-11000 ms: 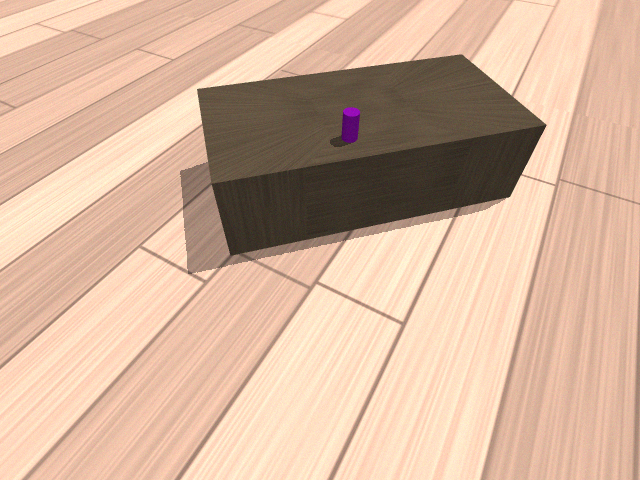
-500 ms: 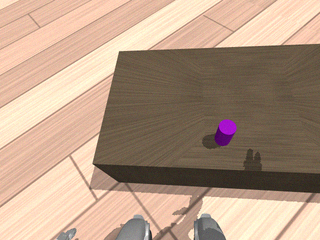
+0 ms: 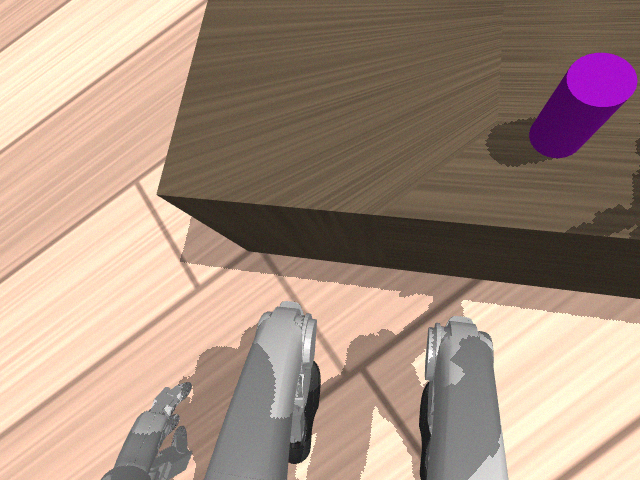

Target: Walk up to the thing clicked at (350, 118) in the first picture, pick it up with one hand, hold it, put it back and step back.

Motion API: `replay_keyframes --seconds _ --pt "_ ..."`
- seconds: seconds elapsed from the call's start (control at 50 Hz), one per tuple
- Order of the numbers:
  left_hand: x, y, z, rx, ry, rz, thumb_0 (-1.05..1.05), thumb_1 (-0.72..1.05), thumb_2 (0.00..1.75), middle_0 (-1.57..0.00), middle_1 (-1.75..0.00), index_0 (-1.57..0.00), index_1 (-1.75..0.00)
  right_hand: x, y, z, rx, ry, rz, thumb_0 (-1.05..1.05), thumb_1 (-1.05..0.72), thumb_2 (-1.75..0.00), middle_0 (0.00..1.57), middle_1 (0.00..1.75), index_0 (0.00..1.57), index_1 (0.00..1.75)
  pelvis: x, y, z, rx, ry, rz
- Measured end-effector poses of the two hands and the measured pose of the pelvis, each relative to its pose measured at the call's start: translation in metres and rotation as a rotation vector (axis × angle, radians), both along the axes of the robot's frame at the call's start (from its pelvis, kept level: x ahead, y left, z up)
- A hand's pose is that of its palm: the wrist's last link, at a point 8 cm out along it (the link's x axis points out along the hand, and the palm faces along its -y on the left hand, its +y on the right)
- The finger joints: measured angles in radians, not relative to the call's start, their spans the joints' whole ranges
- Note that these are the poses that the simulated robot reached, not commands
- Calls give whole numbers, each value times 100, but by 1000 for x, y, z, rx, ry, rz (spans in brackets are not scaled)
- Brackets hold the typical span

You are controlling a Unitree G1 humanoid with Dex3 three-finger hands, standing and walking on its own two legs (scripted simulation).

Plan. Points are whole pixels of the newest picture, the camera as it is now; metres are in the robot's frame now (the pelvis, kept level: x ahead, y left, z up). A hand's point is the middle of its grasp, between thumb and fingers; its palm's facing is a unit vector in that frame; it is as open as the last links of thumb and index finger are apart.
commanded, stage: close in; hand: right
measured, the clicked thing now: (575, 111) +0.53 -0.25 -0.04
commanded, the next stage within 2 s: rest palm in 0.60 s
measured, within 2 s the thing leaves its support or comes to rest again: neither
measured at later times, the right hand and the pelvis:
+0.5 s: hand (614, 125) +0.49 -0.27 -0.02, palm faces +0.19 +0.98 +0.00, open 17.0 cm; pelvis -0.03 +0.01 -0.06, yaw -1 degrees
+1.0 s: hand (580, 121) +0.51 -0.25 -0.03, palm faces +0.20 +0.98 -0.02, open 16.4 cm; pelvis -0.01 +0.01 -0.06, yaw -2 degrees
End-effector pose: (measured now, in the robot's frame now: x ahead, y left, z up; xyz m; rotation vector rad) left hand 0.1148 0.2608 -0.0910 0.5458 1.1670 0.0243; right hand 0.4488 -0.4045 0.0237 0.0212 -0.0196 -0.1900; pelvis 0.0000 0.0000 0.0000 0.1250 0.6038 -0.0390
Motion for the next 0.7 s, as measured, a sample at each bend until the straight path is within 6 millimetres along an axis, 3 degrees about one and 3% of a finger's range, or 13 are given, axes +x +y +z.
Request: replay_keyframes --seconds 0.12,0.24,0.34,0.52,0.7 --pt "-41 0 -46 -47 98 62 0 92 90 -19 -29 -19 -29 -7 24 -47 -20 77 21 -2 53 -2 6 4 5 4 -12 2 -37 -3 10 6" --pt "-63 9 -72 -42 115 108 0 91 90 -20 -29 -20 -29 -14 49 -71 -13 35 17 -2 49 -2 7 3 6 4 -24 5 -66 -6 -12 8" --pt "-66 18 -75 -19 99 136 0 91 89 -20 -29 -20 -29 -10 64 -66 -35 5 7 -2 44 -2 7 3 6 3 -31 5 -73 -10 -25 5" --pt "-59 26 -59 -10 69 164 0 92 89 -20 -29 -20 -29 18 86 -39 -21 24 -5 -2 40 -1 8 2 6 3 -25 7 -58 -23 3 4" --pt "-53 26 -62 -38 119 160 0 92 89 -20 -30 -20 -29 25 99 -55 -26 57 -8 -1 36 -2 9 2 6 3 -15 8 -54 -38 24 3"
